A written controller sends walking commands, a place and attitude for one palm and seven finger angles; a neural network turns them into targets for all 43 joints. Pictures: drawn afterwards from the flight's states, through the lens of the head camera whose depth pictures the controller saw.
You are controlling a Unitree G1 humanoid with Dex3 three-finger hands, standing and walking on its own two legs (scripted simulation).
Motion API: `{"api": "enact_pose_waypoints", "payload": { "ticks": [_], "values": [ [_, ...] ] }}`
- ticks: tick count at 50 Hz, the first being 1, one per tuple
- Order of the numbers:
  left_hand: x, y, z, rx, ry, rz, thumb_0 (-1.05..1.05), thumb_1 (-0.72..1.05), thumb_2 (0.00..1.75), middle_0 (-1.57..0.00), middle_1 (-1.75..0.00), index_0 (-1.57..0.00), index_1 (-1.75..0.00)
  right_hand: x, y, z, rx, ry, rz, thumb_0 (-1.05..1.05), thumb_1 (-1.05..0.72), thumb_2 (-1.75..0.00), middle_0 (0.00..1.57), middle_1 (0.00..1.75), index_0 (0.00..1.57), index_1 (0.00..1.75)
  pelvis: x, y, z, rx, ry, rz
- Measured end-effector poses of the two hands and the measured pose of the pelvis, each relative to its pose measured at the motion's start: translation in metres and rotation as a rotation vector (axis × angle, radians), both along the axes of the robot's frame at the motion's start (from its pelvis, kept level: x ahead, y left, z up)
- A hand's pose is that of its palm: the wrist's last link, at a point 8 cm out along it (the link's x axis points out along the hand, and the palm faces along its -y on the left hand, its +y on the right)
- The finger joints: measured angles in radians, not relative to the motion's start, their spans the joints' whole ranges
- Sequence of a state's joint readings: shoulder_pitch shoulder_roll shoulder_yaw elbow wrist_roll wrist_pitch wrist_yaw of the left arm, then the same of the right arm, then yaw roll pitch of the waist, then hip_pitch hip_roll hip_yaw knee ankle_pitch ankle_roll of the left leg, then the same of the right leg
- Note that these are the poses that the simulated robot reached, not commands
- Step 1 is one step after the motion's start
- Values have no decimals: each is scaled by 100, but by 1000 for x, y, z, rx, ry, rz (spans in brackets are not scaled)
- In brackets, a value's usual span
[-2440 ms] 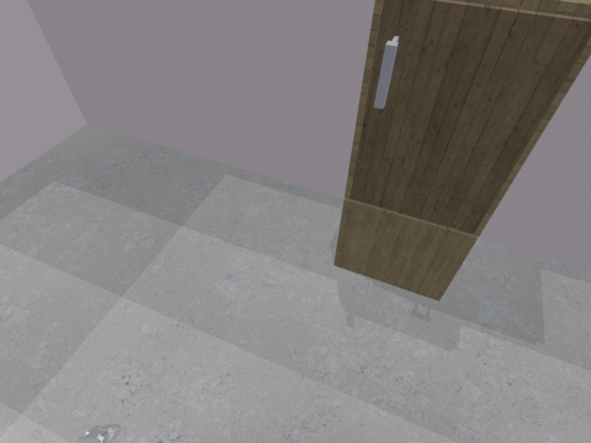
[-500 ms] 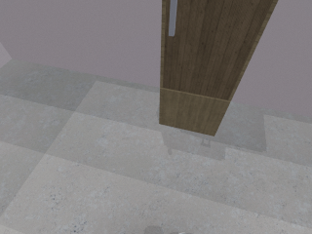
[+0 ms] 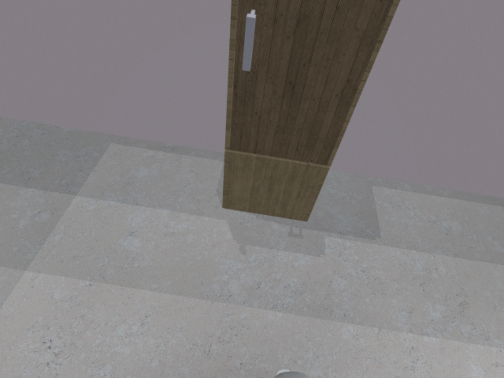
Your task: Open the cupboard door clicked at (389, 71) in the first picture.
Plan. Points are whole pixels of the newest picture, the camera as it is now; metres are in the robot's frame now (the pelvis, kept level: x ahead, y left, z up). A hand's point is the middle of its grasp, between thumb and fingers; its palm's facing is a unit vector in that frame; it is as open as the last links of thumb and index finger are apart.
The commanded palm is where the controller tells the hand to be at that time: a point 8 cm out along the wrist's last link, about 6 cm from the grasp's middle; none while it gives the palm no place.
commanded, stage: take the last steps up to it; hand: left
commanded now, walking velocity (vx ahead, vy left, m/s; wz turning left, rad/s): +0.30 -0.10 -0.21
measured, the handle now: (249, 40) +0.93 +0.08 +0.10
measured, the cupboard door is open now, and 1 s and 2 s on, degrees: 0 0 0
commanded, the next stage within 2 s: come to a stop and stand still in 1.08 s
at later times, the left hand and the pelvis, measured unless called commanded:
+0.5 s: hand (209, 358) +0.19 +0.08 -0.17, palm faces -0.13 -0.98 -0.16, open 7.3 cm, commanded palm none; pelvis +0.07 -0.07 -0.01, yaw -5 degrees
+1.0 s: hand (191, 358) +0.19 +0.11 -0.19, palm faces +0.01 -0.99 -0.11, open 7.3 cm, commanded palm none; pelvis +0.26 -0.04 -0.01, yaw -5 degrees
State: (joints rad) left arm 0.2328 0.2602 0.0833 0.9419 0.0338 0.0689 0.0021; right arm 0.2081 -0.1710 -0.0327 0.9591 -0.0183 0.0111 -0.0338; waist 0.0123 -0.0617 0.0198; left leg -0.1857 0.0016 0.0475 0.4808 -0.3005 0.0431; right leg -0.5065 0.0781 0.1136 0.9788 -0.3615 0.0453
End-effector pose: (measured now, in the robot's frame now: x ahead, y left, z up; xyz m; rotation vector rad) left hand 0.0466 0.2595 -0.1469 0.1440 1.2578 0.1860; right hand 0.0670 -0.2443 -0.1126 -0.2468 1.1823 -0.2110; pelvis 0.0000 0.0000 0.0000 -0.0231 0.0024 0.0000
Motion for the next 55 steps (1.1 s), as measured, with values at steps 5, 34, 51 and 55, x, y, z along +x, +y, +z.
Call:
{"api": "enact_pose_waypoints", "payload": {
  "ticks": [5, 34, 51, 55],
  "values": [
    [4, 3, 4, -7, 20, -55, 1, 91, 90, -20, -30, -20, -30, -32, 10, -2, 24, 24, -65, 1, -90, -90, 20, 30, 20, 30, 3, 4, 4, -2, 2, -54],
    [112, -116, 9, 5, 27, -98, -2, 95, 90, -20, -30, -20, -30, 38, -74, -32, 133, 153, -176, 1, -91, -90, 20, 30, 19, 29, 128, -87, 0, -2, -8, -75],
    [161, -90, -18, -109, 289, -5, 1, 91, 90, -20, -30, -20, -30, 270, -25, -19, 75, -68, -52, 0, -92, -90, 20, 30, 20, 29, 267, -41, -11, -5, -30, -84],
    [232, -79, -10, -87, 165, -38, 1, 91, 90, -20, -30, -20, -30, 264, -32, -9, 42, -21, -100, -2, -95, -90, 20, 30, 20, 30, 291, -37, 0, 3, -26, -86]
  ]
}}
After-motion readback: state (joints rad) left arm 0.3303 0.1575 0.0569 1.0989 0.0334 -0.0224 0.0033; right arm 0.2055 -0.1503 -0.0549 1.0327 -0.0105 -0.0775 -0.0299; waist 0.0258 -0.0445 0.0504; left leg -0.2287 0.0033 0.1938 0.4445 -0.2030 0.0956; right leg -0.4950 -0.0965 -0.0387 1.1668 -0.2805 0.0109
